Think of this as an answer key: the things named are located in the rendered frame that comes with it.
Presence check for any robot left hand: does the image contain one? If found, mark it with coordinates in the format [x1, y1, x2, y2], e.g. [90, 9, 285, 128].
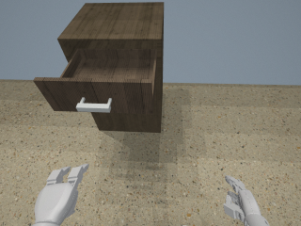
[34, 163, 89, 225]

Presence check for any handle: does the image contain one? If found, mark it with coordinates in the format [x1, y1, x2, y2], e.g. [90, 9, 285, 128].
[76, 97, 112, 113]

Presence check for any cabinet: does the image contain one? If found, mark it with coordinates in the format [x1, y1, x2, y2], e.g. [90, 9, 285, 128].
[57, 2, 165, 133]

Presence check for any right robot forearm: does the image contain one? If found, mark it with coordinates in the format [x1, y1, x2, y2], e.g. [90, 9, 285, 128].
[244, 214, 270, 226]

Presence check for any drawer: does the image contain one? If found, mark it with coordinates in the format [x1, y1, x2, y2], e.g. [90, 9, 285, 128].
[33, 48, 158, 115]

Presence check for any robot right hand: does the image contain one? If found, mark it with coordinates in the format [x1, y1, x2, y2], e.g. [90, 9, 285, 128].
[223, 175, 261, 222]

